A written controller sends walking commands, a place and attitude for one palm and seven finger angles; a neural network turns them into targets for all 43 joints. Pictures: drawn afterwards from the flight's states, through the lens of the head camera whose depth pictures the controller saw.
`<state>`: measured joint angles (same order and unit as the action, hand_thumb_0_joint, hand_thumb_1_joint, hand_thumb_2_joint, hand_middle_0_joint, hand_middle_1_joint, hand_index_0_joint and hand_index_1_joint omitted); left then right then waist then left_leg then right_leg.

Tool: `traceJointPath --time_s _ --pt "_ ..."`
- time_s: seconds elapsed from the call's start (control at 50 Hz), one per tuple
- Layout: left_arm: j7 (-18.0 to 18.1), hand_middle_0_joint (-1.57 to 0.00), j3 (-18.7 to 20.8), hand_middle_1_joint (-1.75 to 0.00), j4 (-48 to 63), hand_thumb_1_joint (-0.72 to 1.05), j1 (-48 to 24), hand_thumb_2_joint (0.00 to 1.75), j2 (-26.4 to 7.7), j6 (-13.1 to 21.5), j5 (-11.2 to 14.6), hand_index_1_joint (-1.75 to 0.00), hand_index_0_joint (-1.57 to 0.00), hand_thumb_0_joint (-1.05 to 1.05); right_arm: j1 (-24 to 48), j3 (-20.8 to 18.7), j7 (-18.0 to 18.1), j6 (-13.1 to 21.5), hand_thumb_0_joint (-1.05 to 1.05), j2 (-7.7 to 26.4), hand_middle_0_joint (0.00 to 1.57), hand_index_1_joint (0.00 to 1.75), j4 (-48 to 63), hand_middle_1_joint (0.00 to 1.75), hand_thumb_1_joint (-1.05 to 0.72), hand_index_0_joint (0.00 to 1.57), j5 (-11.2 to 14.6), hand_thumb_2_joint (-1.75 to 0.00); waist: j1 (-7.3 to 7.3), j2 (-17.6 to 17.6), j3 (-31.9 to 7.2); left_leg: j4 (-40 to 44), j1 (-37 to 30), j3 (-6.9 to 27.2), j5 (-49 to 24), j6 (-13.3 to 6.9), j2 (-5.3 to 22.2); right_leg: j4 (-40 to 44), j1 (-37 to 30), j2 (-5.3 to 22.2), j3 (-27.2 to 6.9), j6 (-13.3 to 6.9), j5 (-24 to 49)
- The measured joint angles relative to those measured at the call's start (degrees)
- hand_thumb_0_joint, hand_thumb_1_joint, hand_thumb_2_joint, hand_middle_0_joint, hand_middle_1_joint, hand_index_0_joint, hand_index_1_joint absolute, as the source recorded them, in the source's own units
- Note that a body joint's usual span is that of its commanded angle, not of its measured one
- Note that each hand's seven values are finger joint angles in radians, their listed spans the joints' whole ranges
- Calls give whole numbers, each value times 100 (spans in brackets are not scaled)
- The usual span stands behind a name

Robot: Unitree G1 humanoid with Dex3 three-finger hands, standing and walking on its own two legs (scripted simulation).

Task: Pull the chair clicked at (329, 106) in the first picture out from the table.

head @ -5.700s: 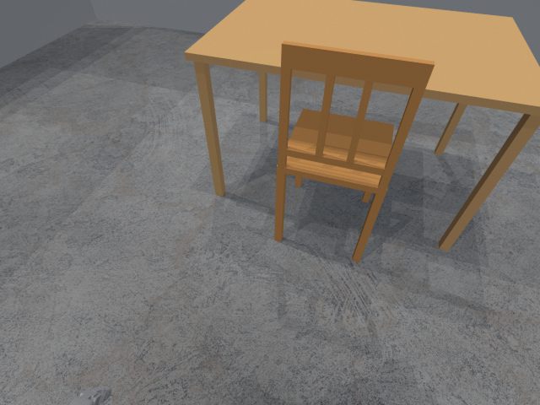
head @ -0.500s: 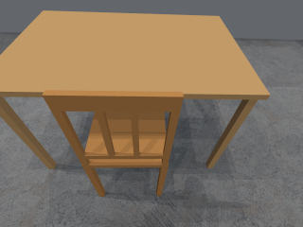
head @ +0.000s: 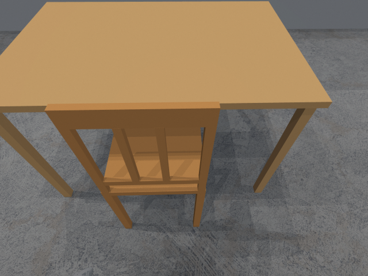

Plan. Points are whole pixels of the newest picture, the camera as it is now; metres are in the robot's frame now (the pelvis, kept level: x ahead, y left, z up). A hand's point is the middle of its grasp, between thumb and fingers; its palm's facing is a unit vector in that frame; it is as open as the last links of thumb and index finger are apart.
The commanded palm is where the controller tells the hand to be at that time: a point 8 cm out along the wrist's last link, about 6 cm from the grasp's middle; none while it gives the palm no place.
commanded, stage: raise the hand toward the chair's back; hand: left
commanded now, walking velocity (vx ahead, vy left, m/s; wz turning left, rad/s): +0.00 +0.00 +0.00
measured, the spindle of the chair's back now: (128, 156) +0.44 +0.19 -0.09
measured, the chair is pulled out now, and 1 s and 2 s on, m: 0.00 0.00 0.00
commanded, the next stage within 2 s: aim the fingers beside a spindle in 2.00 s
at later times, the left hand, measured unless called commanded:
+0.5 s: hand out of the picture +0.13 +0.17 -0.06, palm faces +0.17 -0.98 -0.07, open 10.8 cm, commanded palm +0.13 +0.22 -0.06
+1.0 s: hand (109, 242) +0.20 +0.18 -0.06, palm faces +0.04 -1.00 -0.03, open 15.1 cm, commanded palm +0.16 +0.24 -0.04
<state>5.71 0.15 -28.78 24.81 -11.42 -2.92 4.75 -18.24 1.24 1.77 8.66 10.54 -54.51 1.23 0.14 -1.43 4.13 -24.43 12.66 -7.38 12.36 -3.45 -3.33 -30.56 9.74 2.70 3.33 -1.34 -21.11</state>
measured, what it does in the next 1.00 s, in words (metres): lowers itself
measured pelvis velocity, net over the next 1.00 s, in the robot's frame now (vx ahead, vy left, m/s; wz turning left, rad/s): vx -0.04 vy -0.01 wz -0.02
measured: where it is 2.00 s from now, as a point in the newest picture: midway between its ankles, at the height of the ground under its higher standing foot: outside the picture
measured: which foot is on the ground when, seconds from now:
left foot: down 0.00-1.00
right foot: down 0.00-1.00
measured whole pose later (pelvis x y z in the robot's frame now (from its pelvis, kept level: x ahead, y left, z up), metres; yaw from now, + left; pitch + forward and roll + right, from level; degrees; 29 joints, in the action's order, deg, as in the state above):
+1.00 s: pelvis -0.04 -0.01 -0.10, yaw -1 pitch +19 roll -2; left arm -13.3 10.3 -1.8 21.4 -11.2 27.9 16.2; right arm -12.2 -3.7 1.3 13.0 16.3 -35.1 0.5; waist 0.5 1.3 -6.5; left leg -68.0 58.6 -0.5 27.9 -2.1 0.4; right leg -67.1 51.7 -1.8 4.6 -2.4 -34.0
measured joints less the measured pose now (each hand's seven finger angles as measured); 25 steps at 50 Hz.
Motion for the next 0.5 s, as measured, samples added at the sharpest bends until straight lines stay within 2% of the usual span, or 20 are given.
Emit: traceJointPath --time_s 0.06,0.12,0.16,0.22,0.26,0.3,0.38,0.44,0.5 --pt "38 -19 170 -30 1412 90 -225 88 -104 249 188 -30 -19 3 35 -53 -46 352 2 192 21 30 429 30 -92 20 38 -89 195 118 -167 -351 566 150 -6 -5 -11 -321 486 -11 57 24 -51" --pt "-241 -18 394 -29 1919 85 -714 86 -110 1089 255 -29 -18 3 243 -153 -162 494 1 349 21 30 847 30 -91 20 -69 -89 345 203 -553 -1153 1552 251 218 53 147 -893 1335 -120 175 -53 -204" --pt "-630 -18 537 -28 1992 81 -917 84 -66 1788 420 -28 -18 2 444 -233 -284 491 1 399 21 30 1121 30 -91 20 -128 -89 355 143 -816 -1750 2204 227 428 115 282 -1446 1985 -207 152 -130 -376" --pt "-1461 -17 713 -27 1964 74 -868 82 77 2790 766 -27 -17 1 729 -364 -442 443 1 461 21 30 1524 30 -90 20 -145 -89 310 -3 -1172 -2686 3104 192 784 185 453 -2377 2900 -306 120 -249 -727" --pt "-1902 -17 838 -27 1908 69 -676 80 150 3196 904 -27 -17 1 882 -456 -468 363 1 514 21 30 1809 30 -90 20 -118 -89 231 -68 -1306 -3262 3585 212 1001 242 527 -2956 3373 -339 142 -330 -970" --pt "-2084 -17 955 -26 1903 64 -415 78 148 3254 958 -26 -17 1 1011 -531 -430 249 1 574 20 30 2095 30 -90 20 -82 -89 114 -83 -1342 -3732 3935 258 1179 274 560 -3429 3699 -345 191 -382 -1180" --pt "-2011 -16 1168 -25 1985 54 7 74 23 3046 1040 -25 -17 1 1158 -571 -272 152 1 645 20 29 2504 30 -90 20 -2 -89 -162 30 -1241 -4362 4385 458 1386 351 576 -3996 4030 -339 387 -359 -1471" --pt "-2001 -15 1228 -24 2295 47 115 71 -37 3136 1186 -24 -16 2 1129 -444 -107 298 1 608 20 29 2552 30 -90 20 24 -90 -346 147 -1116 -4606 4564 655 1459 373 579 -4131 4087 -360 577 -373 -1558" --pt "-2291 -14 1157 -22 2564 40 -91 68 -91 3368 1334 -22 -14 2 1064 -200 30 498 1 508 20 29 2370 30 -90 20 52 -89 -434 220 -1049 -4735 4693 809 1501 378 592 -4157 4124 -397 721 -373 -1588"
